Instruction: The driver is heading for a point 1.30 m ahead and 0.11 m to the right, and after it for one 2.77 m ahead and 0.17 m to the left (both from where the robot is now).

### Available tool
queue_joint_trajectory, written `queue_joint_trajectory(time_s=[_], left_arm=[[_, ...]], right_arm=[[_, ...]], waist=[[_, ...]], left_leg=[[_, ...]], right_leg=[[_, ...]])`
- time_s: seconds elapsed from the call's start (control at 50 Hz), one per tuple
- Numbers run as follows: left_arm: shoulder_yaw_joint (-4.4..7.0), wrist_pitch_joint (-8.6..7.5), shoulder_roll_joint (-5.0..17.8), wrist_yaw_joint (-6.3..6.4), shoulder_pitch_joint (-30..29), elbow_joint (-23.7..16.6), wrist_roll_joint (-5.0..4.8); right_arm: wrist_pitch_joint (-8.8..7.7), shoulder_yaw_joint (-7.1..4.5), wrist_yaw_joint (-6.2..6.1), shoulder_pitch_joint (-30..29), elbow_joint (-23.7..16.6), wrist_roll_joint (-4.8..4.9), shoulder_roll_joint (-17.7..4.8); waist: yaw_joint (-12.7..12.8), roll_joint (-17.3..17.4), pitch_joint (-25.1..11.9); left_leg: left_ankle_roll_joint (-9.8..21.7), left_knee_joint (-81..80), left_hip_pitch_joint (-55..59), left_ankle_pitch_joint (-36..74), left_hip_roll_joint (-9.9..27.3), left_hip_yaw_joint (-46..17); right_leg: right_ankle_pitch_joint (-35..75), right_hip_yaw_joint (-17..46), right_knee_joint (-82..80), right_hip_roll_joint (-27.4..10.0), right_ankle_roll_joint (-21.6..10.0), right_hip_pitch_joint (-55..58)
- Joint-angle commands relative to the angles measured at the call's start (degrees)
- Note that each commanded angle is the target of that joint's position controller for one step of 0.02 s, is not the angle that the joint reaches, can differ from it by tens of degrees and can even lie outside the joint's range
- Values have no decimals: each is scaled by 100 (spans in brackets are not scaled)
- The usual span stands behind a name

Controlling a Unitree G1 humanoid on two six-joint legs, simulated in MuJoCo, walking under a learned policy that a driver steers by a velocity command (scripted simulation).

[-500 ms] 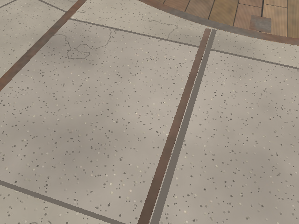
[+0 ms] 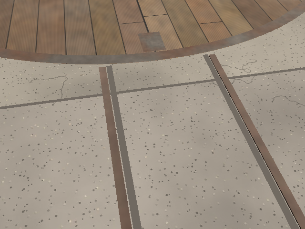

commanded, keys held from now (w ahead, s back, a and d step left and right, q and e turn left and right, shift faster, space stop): w+e+shift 0.30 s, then w+shift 0.28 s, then w+q+shift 0.42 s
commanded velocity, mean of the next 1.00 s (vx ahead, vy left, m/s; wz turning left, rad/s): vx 1.00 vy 0.00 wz -0.30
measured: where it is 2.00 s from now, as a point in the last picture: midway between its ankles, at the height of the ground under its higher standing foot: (179, 43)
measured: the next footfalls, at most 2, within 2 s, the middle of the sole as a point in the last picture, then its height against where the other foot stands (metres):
right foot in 0.28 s outside the picture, level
left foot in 0.70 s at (171, 149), level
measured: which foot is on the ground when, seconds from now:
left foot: down 0.00-0.28, up 0.30-0.68, down 0.70-1.00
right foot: up 0.00-0.26, down 0.28-0.70, up 0.72-1.00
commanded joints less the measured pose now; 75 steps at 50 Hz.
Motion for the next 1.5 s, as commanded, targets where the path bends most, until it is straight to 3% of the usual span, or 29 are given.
queue_joint_trajectory(time_s=[0.02, 0.16, 0.24, 0.26, 0.28, 0.3, 0.32, 0.38, 0.42, 0.5, 0.58, 0.64, 0.7, 0.72, 0.74, 0.76, 0.8, 0.88, 0.96, 1.06, 1.1, 1.12, 1.14, 1.16, 1.18, 1.22, 1.3, 1.42, 1.5], left_arm=[[-206, 78, -291, -153, -479, -759, 26], [-353, 64, -301, -318, -1766, -1156, -12], [-162, 16, 104, -167, -223, -665, -36], [-2, -19, 362, -72, 1011, -284, -53], [186, -43, 570, 87, 1699, 55, -99], [306, 29, 1037, 206, 1201, 16, -216], [364, 112, 1379, 202, 1130, -284, -4], [188, -73, 521, 359, 834, -26, -23], [24, -295, 180, 402, 639, 21, -69], [5, -554, 155, 287, 922, 280, -138], [26, -667, 260, 196, 1383, 522, -284], [66, -662, 570, 257, 1518, 689, -153], [116, -449, 749, 413, 1121, 711, 156], [38, -441, 493, 446, 868, 588, 198], [-174, -539, -366, 268, 1536, 255, -58], [-220, -654, -76, 290, 1043, 176, 41], [-283, -739, 64, 268, 221, -67, 75], [-425, -444, -209, 183, -42, -475, 279], [-598, -439, -330, 44, -1257, -1000, 61], [-479, -478, -69, 152, -1364, -988, -8], [-293, -531, 249, 281, -280, -684, 6], [-164, -562, 487, 391, 795, -471, 59], [-7, -571, 911, 517, 2094, -324, 201], [96, -502, 1372, 478, 1533, -357, 253], [45, -457, 700, 457, 921, -473, 204], [-121, -473, 4, 399, 632, -320, 169], [-183, -646, -298, 324, 1075, 277, -52], [-129, -752, -11, 324, 852, 515, -50], [15, -598, 627, 443, 1240, 548, -38]], right_arm=[[-208, -21, 106, 319, 1, 108, -181], [-263, -83, 43, 681, 335, 34, -550], [16, -252, -143, 687, 259, 30, -1221], [99, -280, -130, 367, 105, 14, -1289], [145, -276, -53, 243, 38, -12, -1122], [109, -75, 47, 172, -266, -114, -265], [-20, -70, 49, 223, -967, 62, -478], [-160, 26, 35, -276, -804, -11, -526], [78, 78, 81, 31, -659, -176, -373], [158, 235, 237, -1180, -1111, -79, -5], [109, 244, 330, -1825, -1158, 110, 19], [95, 111, 277, -1755, -1070, 81, -283], [149, -166, 130, 666, -324, 133, -755], [204, -309, 52, 1814, -51, 100, -1117], [205, -463, 94, 1655, 47, -23, -1679], [234, -393, 200, 1087, -67, 83, -1144], [191, -328, 233, 601, -33, 130, -731], [68, -230, 162, 618, 223, 183, -583], [-21, -356, 184, 365, 32, 211, -802], [-11, -485, 193, 759, 67, 296, -1017], [20, -525, 169, 730, 73, 235, -1219], [-13, -506, 188, 514, 12, 217, -1151], [-82, -294, 156, 383, -186, 163, -380], [-53, -120, 168, 1060, -602, 456, 52], [84, -147, 102, 518, -375, 273, -406], [185, -183, 228, -251, -408, 124, -489], [475, -61, 456, -867, -812, 29, -70], [488, 118, 679, -2014, -1372, 41, -115], [446, 51, 626, -1453, -1121, 56, -388]], waist=[[64, 897, 132], [8, 521, 852], [987, 1055, -269], [1509, 1075, -760], [1655, 562, -970], [932, -790, -581], [739, -724, -1805], [196, 1025, -15], [-220, 1057, 202], [27, 612, 686], [462, 441, 544], [389, 174, 185], [-954, -204, -992], [-1472, 145, -1438], [-557, 2404, -1823], [-621, 1595, -1631], [-367, 194, -524], [262, 399, 289], [80, 594, 674], [-186, 636, 167], [367, 476, -649], [947, 421, -1215], [1319, -468, -2090], [539, -2308, -2697], [578, -979, -1636], [557, 126, -471], [233, -230, 48], [21, 127, 662], [-426, -184, 70]], left_leg=[[406, -1541, 782, 993, 1392, -1014], [83, -1887, 946, 3936, 965, 939], [49, 705, 1514, 8113, 1361, 980], [172, 2228, 928, 7849, 1460, 812], [178, 4271, -303, 4529, 987, 796], [64, 6434, -2223, -1204, -38, 657], [-32, 7258, -3694, -1332, -276, -653], [-4, 5623, -3344, -449, 525, -934], [-141, 4910, -2547, -648, 758, -954], [-118, 2687, -2302, 638, 853, -582], [262, 1024, -1354, 2730, 402, -256], [622, 527, -1319, 1999, -99, 54], [956, 564, 770, 656, -592, 150], [1234, 933, 2173, -316, 47, -672], [2300, 51, 3637, -1643, 1480, -4355], [2302, -985, 3482, -1765, 1534, -5729], [2049, -1082, 1936, -894, 1254, -4332], [1936, -1537, -44, -300, 534, -3257], [1657, -2123, -1464, 335, 2, -2534], [1190, -1335, -81, 2299, 204, -2720], [946, 436, 261, 3705, 4, -2514], [824, 1917, -472, 3258, -230, -2368], [870, 3909, -1386, 420, -522, -1932], [754, 5348, -2877, -1440, -836, -1368], [809, 5675, -3532, -770, -276, -1218], [714, 5139, -3394, -150, 109, -1065], [612, 4813, -3534, -87, 450, -953], [767, 2568, -2703, 1493, 215, -44], [1189, 1808, -1104, 1060, -614, 596]], right_leg=[[513, 252, -61, -551, 65, -1381], [1506, -1006, -2670, -146, -283, -620], [609, -1243, -3047, 654, -703, 1513], [371, -916, -3286, 722, -921, 2858], [260, -315, -3840, 565, -1113, 4251], [885, 1498, -3785, -458, -1356, 4662], [-37, 4133, -5040, -1354, -2386, 6001], [162, 3411, -6130, -1176, -1694, 3427], [877, 2569, -6234, -785, -1529, 2157], [1640, 1448, -6754, -166, -1223, 1366], [2932, 1102, -7153, -268, -826, 1996], [5384, 664, -6491, -537, -517, 3614], [7148, 109, -3360, -681, -223, 3712], [5553, -125, -1050, -393, -136, 2432], [-236, -33, 1271, 785, 289, -267], [-640, 476, 1445, 620, 156, -1104], [51, 605, 580, -67, 183, -1046], [-469, 430, -824, -426, 563, -587], [1245, -13, -3323, -380, 835, 618], [1861, 34, -4459, -88, 726, 1447], [885, -67, -4608, 153, 584, 2695], [406, 234, -4383, -287, 457, 4034], [-1784, 1824, -4520, -1818, 311, 5315], [-3199, 5226, -5981, -3012, -306, 5841], [-3691, 4748, -6121, -2637, -355, 5053], [-1190, 2576, -5963, -2060, -179, 3779], [1235, 713, -6182, -1670, 116, 3188], [2879, -1283, -6877, -1118, 377, 2568], [7388, -1614, -5278, -1289, 568, 3335]])
Keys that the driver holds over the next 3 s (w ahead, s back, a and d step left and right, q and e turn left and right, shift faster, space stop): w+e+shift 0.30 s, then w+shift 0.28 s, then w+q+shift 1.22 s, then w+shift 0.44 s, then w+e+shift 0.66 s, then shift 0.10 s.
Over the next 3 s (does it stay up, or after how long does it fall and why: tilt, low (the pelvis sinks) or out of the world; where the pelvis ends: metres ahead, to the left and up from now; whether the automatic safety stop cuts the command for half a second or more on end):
stays up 2.63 0.29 -0.02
